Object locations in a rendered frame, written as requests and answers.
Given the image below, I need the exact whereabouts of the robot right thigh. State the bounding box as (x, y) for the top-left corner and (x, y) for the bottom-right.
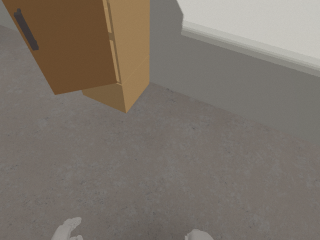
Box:
(184, 230), (214, 240)

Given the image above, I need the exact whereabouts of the handle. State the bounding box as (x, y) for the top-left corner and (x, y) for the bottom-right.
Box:
(13, 8), (39, 51)

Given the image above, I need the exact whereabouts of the cupboard door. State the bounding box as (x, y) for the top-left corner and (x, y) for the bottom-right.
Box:
(2, 0), (117, 95)

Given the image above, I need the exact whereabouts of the left robot hand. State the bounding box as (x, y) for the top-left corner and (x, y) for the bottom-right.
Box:
(51, 217), (83, 240)

